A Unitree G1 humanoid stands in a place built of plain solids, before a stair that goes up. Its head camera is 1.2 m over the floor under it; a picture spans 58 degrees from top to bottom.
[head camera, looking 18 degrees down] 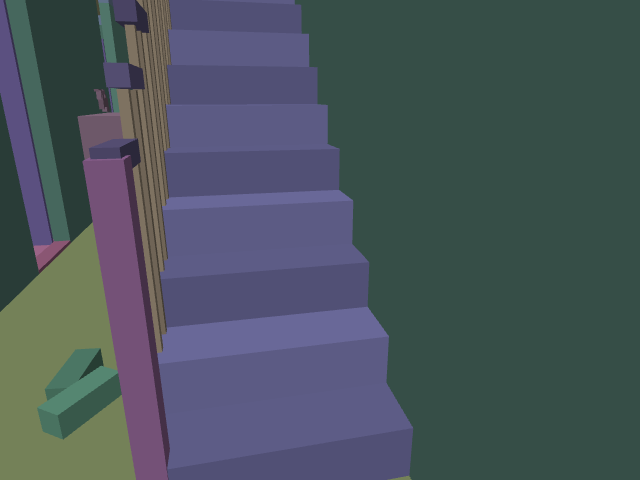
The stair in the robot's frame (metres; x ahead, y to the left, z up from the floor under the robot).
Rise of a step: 0.20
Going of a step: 0.24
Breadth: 0.83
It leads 13 degrees to the left of straight ahead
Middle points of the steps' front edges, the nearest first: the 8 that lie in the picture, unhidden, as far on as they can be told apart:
1.04 0.10 0.20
1.28 0.16 0.39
1.51 0.21 0.59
1.75 0.26 0.78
1.98 0.31 0.98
2.22 0.36 1.17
2.45 0.42 1.37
2.68 0.47 1.56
